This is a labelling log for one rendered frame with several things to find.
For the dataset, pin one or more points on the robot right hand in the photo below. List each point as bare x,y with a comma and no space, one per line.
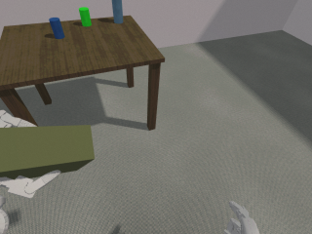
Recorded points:
246,225

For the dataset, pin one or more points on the sponge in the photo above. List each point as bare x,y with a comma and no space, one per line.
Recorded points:
35,151

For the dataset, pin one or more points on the robot left hand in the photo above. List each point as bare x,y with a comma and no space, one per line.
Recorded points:
22,186

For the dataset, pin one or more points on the table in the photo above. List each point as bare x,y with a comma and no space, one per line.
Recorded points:
30,54

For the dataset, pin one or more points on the left robot forearm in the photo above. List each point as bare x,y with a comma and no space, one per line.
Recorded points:
4,218

